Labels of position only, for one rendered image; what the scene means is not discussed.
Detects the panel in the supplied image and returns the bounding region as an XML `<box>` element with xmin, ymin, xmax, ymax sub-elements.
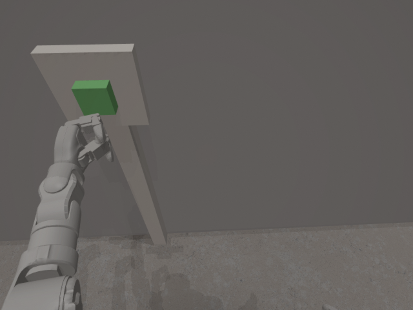
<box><xmin>30</xmin><ymin>44</ymin><xmax>167</xmax><ymax>246</ymax></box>

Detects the robot left upper arm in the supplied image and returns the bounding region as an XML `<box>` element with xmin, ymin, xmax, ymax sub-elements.
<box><xmin>5</xmin><ymin>275</ymin><xmax>83</xmax><ymax>310</ymax></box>

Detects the left robot forearm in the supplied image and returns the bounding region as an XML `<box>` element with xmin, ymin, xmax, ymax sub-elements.
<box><xmin>1</xmin><ymin>162</ymin><xmax>85</xmax><ymax>310</ymax></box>

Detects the left robot hand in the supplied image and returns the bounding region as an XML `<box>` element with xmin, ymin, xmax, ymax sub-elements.
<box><xmin>54</xmin><ymin>113</ymin><xmax>114</xmax><ymax>173</ymax></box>

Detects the button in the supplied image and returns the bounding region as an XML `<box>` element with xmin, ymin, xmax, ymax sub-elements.
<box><xmin>71</xmin><ymin>80</ymin><xmax>118</xmax><ymax>116</ymax></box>

